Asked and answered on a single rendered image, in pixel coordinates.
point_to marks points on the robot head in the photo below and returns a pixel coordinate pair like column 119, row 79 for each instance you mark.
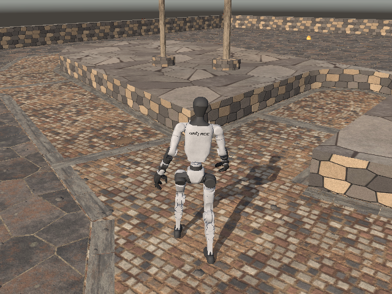
column 200, row 105

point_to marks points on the robot right upper arm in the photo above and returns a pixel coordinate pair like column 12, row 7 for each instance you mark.
column 217, row 130

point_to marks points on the left robot forearm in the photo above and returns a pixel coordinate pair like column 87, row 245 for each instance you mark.
column 165, row 163

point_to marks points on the right robot hand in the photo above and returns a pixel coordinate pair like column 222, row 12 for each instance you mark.
column 223, row 169

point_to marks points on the left robot hand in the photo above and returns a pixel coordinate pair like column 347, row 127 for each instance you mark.
column 157, row 180

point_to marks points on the robot left upper arm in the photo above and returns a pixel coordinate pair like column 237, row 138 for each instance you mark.
column 176, row 136

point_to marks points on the right robot forearm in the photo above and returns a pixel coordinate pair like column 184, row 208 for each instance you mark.
column 224, row 159

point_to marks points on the right robot foot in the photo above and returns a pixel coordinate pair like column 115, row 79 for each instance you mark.
column 210, row 258

